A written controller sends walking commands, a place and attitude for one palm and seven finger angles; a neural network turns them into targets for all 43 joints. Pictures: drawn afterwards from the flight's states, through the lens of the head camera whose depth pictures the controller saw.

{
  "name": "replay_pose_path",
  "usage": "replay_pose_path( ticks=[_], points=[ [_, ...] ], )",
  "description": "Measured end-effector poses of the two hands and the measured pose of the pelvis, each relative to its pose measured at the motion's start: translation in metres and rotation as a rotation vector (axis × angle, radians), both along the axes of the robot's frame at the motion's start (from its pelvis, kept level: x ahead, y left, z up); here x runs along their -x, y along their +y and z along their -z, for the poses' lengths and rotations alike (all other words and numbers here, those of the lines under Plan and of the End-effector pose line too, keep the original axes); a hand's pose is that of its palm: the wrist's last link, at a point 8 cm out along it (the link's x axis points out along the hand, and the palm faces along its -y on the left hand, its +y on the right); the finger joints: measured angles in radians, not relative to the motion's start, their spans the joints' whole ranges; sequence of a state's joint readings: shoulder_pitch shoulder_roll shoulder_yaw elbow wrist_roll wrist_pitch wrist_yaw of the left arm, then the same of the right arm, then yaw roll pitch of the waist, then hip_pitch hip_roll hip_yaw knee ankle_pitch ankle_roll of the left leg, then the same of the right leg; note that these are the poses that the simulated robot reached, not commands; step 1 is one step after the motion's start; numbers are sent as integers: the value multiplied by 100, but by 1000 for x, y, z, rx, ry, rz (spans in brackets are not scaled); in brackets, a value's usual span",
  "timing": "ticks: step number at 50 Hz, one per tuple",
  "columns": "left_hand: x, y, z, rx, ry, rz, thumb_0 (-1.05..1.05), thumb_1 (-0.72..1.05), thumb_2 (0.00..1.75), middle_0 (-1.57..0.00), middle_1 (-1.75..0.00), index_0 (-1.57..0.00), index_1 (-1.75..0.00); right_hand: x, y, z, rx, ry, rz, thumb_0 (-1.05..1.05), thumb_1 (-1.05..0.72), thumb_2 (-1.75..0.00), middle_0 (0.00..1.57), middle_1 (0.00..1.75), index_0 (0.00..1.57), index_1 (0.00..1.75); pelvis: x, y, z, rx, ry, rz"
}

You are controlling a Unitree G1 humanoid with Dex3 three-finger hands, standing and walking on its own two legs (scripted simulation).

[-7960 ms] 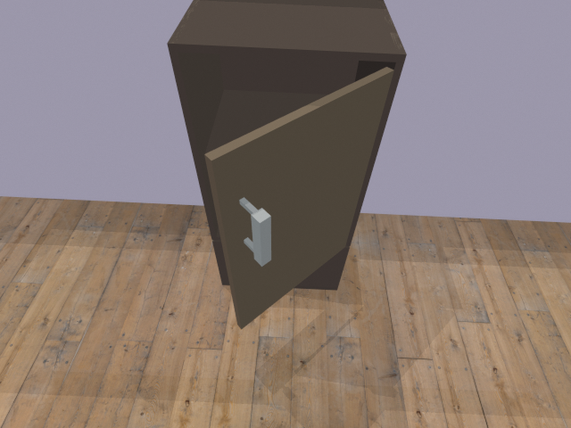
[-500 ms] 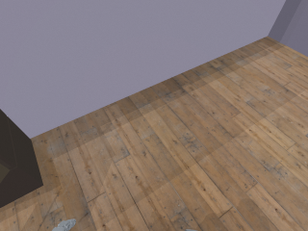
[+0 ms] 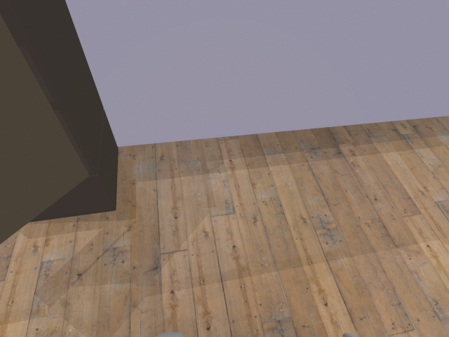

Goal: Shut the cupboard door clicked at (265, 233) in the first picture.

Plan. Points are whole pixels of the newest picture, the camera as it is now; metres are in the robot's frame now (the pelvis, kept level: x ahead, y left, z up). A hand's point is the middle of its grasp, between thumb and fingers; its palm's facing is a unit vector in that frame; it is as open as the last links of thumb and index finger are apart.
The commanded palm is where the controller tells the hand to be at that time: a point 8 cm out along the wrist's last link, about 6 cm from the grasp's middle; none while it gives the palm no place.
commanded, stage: turn to face it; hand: left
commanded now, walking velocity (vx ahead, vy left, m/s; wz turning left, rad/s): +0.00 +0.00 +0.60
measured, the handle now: out of the picture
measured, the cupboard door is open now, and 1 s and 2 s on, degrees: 44 44 44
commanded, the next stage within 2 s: take the last steps up to it in 1.44 s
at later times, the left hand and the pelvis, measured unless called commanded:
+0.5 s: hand out of the picture +0.05 +0.19 -0.12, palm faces +0.29 -0.91 -0.28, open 7.4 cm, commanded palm none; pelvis -0.02 -0.04 +0.01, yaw +17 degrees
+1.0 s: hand out of the picture -0.12 +0.21 -0.15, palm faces +0.60 -0.75 -0.27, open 7.4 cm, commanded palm none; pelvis -0.04 -0.01 +0.01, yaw +36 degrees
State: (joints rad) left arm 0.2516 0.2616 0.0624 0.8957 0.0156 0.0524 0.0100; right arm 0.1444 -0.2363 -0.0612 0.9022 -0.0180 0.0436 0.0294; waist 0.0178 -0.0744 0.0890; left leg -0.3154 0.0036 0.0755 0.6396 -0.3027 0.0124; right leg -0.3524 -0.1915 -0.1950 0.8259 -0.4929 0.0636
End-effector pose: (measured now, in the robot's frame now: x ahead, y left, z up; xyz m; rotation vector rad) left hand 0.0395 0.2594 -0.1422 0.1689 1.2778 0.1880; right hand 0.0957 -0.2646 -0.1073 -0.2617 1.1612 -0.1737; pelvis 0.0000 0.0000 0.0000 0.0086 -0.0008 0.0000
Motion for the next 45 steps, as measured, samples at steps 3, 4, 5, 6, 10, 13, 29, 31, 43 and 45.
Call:
replay_pose_path(
  ticks=[3, 4, 5, 6, 10, 13, 29, 31, 43, 45],
  points=[
    [10, 14, -5, -11, 28, -39, 1, 91, 90, -20, -30, -20, -30, -7, 14, -8, 6, -26, -31, 0, -91, -90, 20, 30, 20, 30, 2, 6, -6, 19, 1, -29],
    [10, 18, -8, -13, 21, -48, 1, 91, 90, -20, -30, -20, -30, -9, 18, -10, 5, -26, -41, 0, -91, -90, 20, 30, 20, 30, 2, 7, -9, 23, 2, -40],
    [10, 20, -11, -16, 10, -56, 1, 91, 90, -20, -30, -20, -30, -9, 22, -11, 2, -23, -51, 0, -91, -90, 20, 30, 20, 30, 3, 9, -11, 25, 3, -50],
    [9, 23, -15, -18, -3, -63, 1, 91, 90, -20, -30, -20, -30, -10, 25, -12, -2, -20, -61, 0, -90, -90, 20, 30, 20, 30, 3, 9, -13, 27, 5, -60],
    [4, 26, -27, -34, -62, -90, 1, 91, 90, -20, -30, -20, -30, -9, 33, -11, -24, -3, -94, 0, -90, -90, 20, 30, 20, 30, 5, 9, -18, 29, 8, -104],
    [-3, 22, -33, -46, -106, -106, 1, 91, 90, -20, -30, -20, -30, -7, 33, -6, -42, 13, -110, 0, -90, -90, 20, 30, 21, 30, 7, 4, -18, 27, 9, -138],
    [48, -40, -50, -85, -160, -265, 0, 91, 90, -20, -30, -20, -30, -19, -7, 19, -80, 107, -244, 1, -91, -90, 20, 30, 20, 30, 17, -40, -15, -20, -13, -358],
    [63, -43, -47, -77, -136, -299, 1, 91, 90, -20, -30, -20, -30, -24, -6, 16, -72, 115, -274, 1, -91, -90, 20, 30, 20, 30, 17, -41, -17, -26, -11, -389],
    [179, -27, -4, -20, 19, -546, 1, 91, 90, -20, -30, -20, -30, -83, 71, 5, -6, 9, -541, 1, -91, -90, 20, 30, 20, 30, 37, -15, 0, -5, 10, -546],
    [190, -24, -7, -24, 42, -574, 1, 91, 90, -20, -30, -20, -30, -86, 82, -1, -8, -14, -565, 0, -91, -90, 20, 30, 20, 30, 38, -13, -4, 10, 6, -566]
  ],
)
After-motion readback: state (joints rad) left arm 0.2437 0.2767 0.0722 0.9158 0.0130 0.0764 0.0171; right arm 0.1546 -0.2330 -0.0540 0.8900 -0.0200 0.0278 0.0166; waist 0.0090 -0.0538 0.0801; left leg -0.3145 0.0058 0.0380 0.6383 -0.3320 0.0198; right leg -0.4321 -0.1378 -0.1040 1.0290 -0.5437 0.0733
